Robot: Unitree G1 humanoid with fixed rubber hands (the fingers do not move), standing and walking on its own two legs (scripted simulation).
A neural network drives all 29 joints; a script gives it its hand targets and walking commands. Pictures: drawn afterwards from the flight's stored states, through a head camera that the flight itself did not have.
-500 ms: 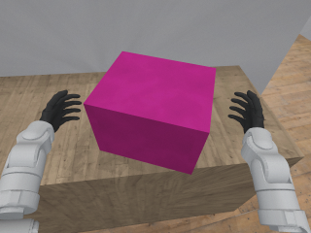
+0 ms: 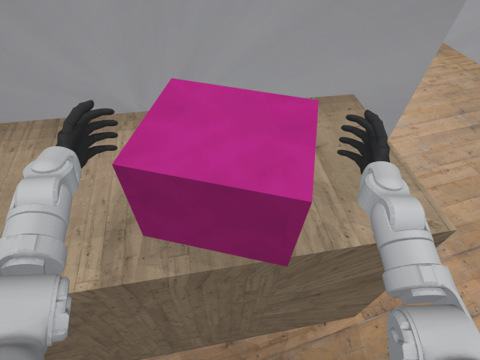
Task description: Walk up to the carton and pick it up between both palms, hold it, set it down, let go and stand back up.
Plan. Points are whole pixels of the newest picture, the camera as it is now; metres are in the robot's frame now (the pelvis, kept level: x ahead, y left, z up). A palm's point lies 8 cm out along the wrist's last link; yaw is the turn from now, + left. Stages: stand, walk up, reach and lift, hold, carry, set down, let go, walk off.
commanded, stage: reach and lift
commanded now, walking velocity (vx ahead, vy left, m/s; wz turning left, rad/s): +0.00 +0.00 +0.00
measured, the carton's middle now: (228, 170) +0.47 -0.04 +0.02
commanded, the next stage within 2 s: none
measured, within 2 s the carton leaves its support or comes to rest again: neither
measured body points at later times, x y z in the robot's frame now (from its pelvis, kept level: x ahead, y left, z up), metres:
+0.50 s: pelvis +0.01 +0.00 +0.00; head +0.03 +0.02 +0.45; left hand +0.49 +0.20 +0.14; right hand +0.39 -0.27 +0.14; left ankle +0.00 +0.11 -0.74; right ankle -0.01 -0.15 -0.74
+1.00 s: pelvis +0.01 -0.01 -0.01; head +0.08 +0.02 +0.44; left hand +0.50 +0.20 +0.07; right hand +0.39 -0.27 +0.06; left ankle +0.00 +0.11 -0.74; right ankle -0.01 -0.15 -0.74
